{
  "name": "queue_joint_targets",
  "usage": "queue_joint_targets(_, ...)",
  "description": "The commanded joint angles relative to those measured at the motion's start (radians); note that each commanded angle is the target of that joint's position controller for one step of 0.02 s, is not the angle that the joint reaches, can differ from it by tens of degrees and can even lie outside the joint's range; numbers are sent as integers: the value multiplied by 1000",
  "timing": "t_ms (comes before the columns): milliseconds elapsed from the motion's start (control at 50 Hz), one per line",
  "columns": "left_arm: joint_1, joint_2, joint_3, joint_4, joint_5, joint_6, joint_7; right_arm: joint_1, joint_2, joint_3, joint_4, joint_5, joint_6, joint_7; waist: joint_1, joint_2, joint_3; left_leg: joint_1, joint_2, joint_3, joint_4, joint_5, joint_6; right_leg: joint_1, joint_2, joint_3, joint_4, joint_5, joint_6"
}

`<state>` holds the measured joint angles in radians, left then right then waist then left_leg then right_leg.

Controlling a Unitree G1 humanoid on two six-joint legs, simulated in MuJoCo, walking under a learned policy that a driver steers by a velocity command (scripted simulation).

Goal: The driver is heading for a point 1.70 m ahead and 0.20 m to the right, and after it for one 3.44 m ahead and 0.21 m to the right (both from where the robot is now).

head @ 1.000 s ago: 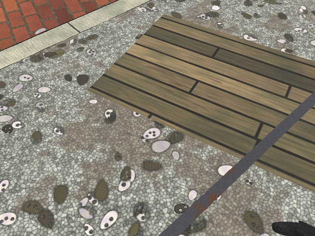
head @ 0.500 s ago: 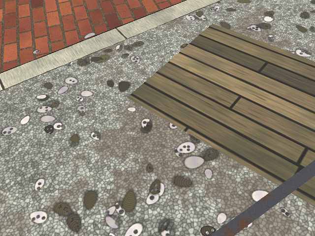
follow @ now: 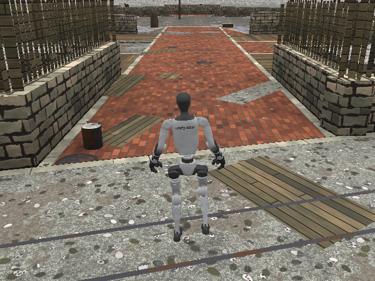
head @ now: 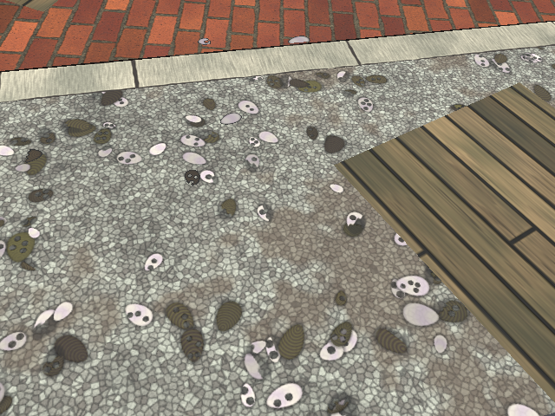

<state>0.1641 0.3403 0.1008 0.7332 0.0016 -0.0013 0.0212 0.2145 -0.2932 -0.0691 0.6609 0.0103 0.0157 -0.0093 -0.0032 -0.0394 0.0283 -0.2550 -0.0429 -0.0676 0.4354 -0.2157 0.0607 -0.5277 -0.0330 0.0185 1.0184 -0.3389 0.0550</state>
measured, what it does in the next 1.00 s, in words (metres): walks ahead: right foot, then left foot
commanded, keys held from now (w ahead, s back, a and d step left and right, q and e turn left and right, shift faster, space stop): w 1.00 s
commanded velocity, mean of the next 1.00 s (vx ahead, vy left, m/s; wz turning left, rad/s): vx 0.43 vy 0.00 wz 0.13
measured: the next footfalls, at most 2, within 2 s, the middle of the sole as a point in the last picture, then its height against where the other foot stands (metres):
right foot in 0.30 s outside the picture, level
left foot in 0.78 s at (212, 405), level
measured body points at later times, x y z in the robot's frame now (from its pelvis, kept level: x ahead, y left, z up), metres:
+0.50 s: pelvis +0.16 -0.04 +0.00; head +0.18 -0.06 +0.45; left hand +0.20 +0.23 -0.11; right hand +0.31 -0.31 -0.11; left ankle +0.15 +0.10 -0.67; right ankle +0.14 -0.15 -0.74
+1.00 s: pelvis +0.43 +0.04 +0.00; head +0.46 +0.05 +0.45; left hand +0.53 +0.33 -0.11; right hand +0.55 -0.22 -0.11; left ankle +0.45 +0.13 -0.74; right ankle +0.46 -0.12 -0.67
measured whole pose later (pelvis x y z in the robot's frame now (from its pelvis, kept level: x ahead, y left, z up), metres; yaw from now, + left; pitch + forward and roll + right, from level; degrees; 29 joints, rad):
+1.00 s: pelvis +0.43 +0.04 +0.00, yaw +5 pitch +1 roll +1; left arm 0.24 0.32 0.04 0.75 -0.02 -0.07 0.00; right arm 0.28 -0.27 -0.05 0.77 0.00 -0.08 0.03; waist -0.02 -0.04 0.04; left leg -0.22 -0.07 0.05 0.35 -0.15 0.07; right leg -0.55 -0.10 0.04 1.09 -0.29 0.00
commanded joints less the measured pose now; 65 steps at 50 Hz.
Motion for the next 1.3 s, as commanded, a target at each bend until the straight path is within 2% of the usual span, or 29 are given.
queue_joint_targets(20, -66, 79, 18, -80, -6, -44, -11, -4, -154, -36, -58, -5, -32, -14, -21, 191, -57, 167, 229, -313, -246, -236, 162, -138, -8, 32, -140, 112, -1)
queue_joint_targets(100, -100, 44, -1, -81, -8, -72, -30, 39, -174, -37, -24, -3, -50, -10, -52, 191, -33, 130, 226, -280, -239, -172, 157, -36, -2, 19, -342, 166, 2)
queue_joint_targets(200, -129, 56, -9, -101, -24, -95, -44, 76, -191, -34, 5, 6, -56, 8, -74, 170, 16, 79, 254, -332, -226, -235, 170, 41, 2, 7, -451, 129, -36)
queue_joint_targets(260, -71, 56, -11, -88, -27, -110, -48, 70, -173, -25, 14, 8, -52, 15, -30, 153, 11, 44, 236, -333, -177, -217, 149, 177, 14, -16, -541, 163, -74)
queue_joint_targets(300, 54, 71, -3, -54, -18, -114, -39, 66, -119, -6, 16, 0, -52, 17, 36, 133, -36, -42, 173, -285, -63, -153, 104, 387, -2, 4, -571, 155, -102)
queue_joint_targets(320, 184, 119, 7, -35, -7, -116, -30, 42, -61, 13, 0, -9, -57, 16, 89, 27, -101, -143, 95, -182, 174, -126, 50, 549, -132, 157, -619, 87, -153)
queue_joint_targets(340, 268, 234, 38, -7, 2, -109, -35, 66, -40, 19, -44, 8, -77, 8, 79, -250, -139, -408, -25, -17, 469, -261, -11, 714, -305, 542, -745, -155, -293)
queue_joint_targets(360, 287, 169, 23, -2, -11, -110, -44, 35, -134, -3, -44, 16, -90, 3, 103, -192, -80, -556, 8, -48, 649, -362, -29, 709, -358, 683, -799, -301, -336)
queue_joint_targets(380, 251, 120, 4, -9, -14, -109, -43, 21, -157, -14, -39, 22, -98, 8, 85, -128, -15, -611, 54, -66, 718, -280, -19, 676, -332, 603, -796, -298, -312)
queue_joint_targets(440, 166, 71, -19, -31, 4, -101, -38, -20, -114, -10, -32, 3, -104, 22, 47, -53, 24, -574, 130, -24, 661, -87, -24, 562, -234, 380, -832, -26, -267)
queue_joint_targets(500, 163, 75, -21, -26, -7, -101, -34, -41, -71, 0, -36, -3, -96, 29, 38, -64, 25, -517, 136, 23, 553, 12, -61, 491, -185, 240, -875, 196, -269)
queue_joint_targets(580, 198, 101, -17, 2, -14, -90, -24, -153, -24, 21, -63, -3, -103, 37, 69, -45, 35, -417, 113, 62, 278, 199, -84, 443, -142, 102, -884, 360, -247)
queue_joint_targets(640, 253, 116, -14, 31, -22, -81, -19, -233, -26, 24, -81, 7, -110, 52, 94, -44, 54, -345, 88, 76, 157, 286, -76, 443, -165, 86, -888, 357, -243)
queue_joint_targets(720, 267, 132, -6, 58, -30, -64, -14, -250, -65, 10, -97, 10, -115, 66, 57, -51, 54, -309, 73, 62, 80, 212, -21, 564, -222, 87, -822, 506, -214)
queue_joint_targets(740, 261, 145, -2, 59, -28, -59, -12, -213, -86, 1, -89, 8, -114, 64, 29, -62, 20, -243, 51, 80, 76, 173, -3, 589, -220, 77, -762, 661, -203)
queue_joint_targets(780, 247, 134, -10, 52, -20, -47, -4, 38, -156, -38, -22, 4, -107, 47, -106, -55, -152, 129, 25, 110, 62, 177, 55, 508, -152, 11, -445, 869, -156)
queue_joint_targets(800, 266, 72, -36, 24, 11, -48, -1, 218, -231, -56, 9, -7, -98, 33, -157, 85, -316, 452, 238, -131, 109, 179, 119, 282, -92, -21, -109, 523, -123)
queue_joint_targets(820, 410, -49, -69, 15, -7, -67, -11, 230, -279, -59, 28, -10, -100, 44, -60, 363, -453, 701, 433, -631, -38, -130, 271, -59, 91, 48, 196, -223, -76)
queue_joint_targets(840, 309, 72, -44, 24, -33, -85, -18, 206, -169, -34, 21, 2, -100, 43, -109, 248, -361, 634, 401, -653, -126, -255, 229, -172, 40, 133, 284, -230, -87)
queue_joint_targets(860, 199, 112, -31, -11, -52, -96, -24, 137, -139, -22, 19, 4, -100, 39, -100, 190, -206, 499, 371, -497, -144, -193, 192, -223, -6, 98, 276, -138, -97)
queue_joint_targets(880, 148, 98, -36, -21, -41, -103, -20, 77, -132, -17, 14, -3, -101, 38, -70, 93, -131, 360, 335, -397, -163, -57, 178, -190, -51, 72, 232, -48, -94)
queue_joint_targets(900, 126, 88, -32, -21, -20, -101, -18, 34, -108, -11, 13, -13, -102, 42, -40, 68, -73, 252, 294, -313, -191, 56, 170, -159, -78, 64, 178, 8, -88)
queue_joint_targets(920, 158, 77, -32, -18, -19, -94, -22, 12, -102, -8, 12, -25, -107, 41, -3, 116, -76, 185, 283, -276, -215, 118, 180, -99, -101, 73, 160, 45, -80)
queue_joint_targets(980, 172, 37, -39, -7, -15, -66, -19, 4, -98, -11, 38, -9, -126, 42, 29, 107, -44, 84, 258, -176, -286, 181, 199, -65, -120, 56, 81, 76, -51)
queue_joint_targets(1040, 61, 24, -44, -44, -2, -63, -17, 34, -123, -16, 69, -8, -127, 31, 7, 82, 11, 77, 243, -104, -322, 233, 196, -140, -127, 47, -77, 227, -25)
queue_joint_targets(1120, -85, -3, -57, -78, -7, -82, -34, 92, -149, -18, 102, 1, -116, 20, -50, 74, 36, 95, 201, -13, -327, 241, 151, -87, -82, 1, -345, 444, -33)
queue_joint_targets(1200, -195, 5, -58, -121, -18, -93, -57, 174, -166, -21, 150, 9, -95, 17, -87, 76, 57, 228, 255, -26, -282, 243, 143, -113, -55, 0, -462, 439, -57)
queue_joint_targets(1260, -196, 27, -51, -136, -16, -96, -71, 185, -179, -27, 171, 12, -75, 9, -61, 96, 39, 336, 296, -40, -204, 359, 118, -96, -34, -3, -508, 320, -96)
queue_joint_targets(1300, -67, 66, -30, -105, -12, -97, -67, 153, -194, -30, 170, 10, -65, 3, 21, 118, -47, 344, 268, -9, -44, 649, 88, 105, 21, -54, -538, 273, -135)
